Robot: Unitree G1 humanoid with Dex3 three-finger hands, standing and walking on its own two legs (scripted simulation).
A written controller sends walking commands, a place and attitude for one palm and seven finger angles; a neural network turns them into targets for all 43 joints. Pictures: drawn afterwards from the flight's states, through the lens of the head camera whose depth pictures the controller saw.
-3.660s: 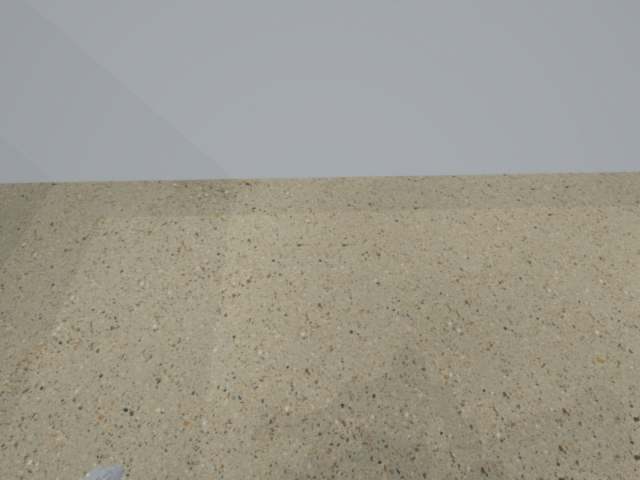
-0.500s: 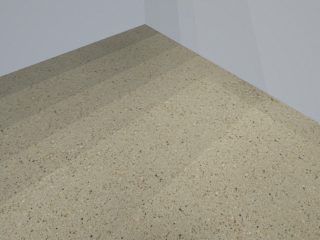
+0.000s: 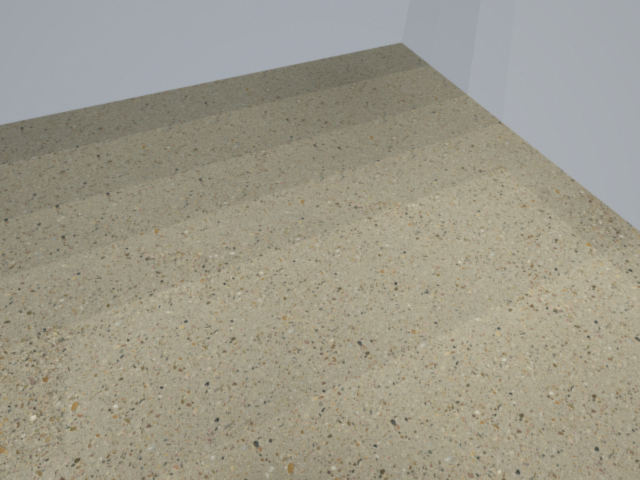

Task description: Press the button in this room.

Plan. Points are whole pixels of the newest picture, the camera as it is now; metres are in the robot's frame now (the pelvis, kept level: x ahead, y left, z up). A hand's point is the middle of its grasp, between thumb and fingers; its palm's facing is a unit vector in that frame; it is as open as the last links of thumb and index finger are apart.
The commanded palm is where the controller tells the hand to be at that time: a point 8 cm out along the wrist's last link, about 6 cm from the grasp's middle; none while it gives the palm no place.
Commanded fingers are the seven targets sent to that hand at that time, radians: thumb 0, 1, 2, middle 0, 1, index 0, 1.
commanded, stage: turn or walk to find it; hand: left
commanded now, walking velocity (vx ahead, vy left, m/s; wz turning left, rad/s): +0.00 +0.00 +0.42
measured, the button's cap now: out of the picture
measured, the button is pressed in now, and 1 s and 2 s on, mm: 0 0 0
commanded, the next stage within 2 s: none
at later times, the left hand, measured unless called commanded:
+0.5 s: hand out of the picture +0.04 +0.19 -0.14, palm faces +0.22 -0.94 -0.28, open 7.4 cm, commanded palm none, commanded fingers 0.00 0.90 0.90 -0.20 -0.30 -0.20 -0.30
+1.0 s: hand out of the picture -0.07 +0.24 -0.17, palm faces +0.43 -0.87 -0.25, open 7.4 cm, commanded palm none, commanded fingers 0.00 0.90 0.90 -0.20 -0.30 -0.20 -0.30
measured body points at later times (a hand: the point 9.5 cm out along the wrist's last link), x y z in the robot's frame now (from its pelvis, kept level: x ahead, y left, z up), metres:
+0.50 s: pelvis -0.01 -0.02 +0.00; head +0.01 -0.04 +0.45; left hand +0.03 +0.24 -0.12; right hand +0.09 -0.26 -0.16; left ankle -0.04 +0.11 -0.68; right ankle +0.00 -0.12 -0.73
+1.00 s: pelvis -0.03 +0.02 +0.01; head -0.01 +0.05 +0.46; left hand -0.09 +0.28 -0.15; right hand +0.14 -0.18 -0.13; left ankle -0.06 +0.12 -0.73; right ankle +0.00 -0.12 -0.66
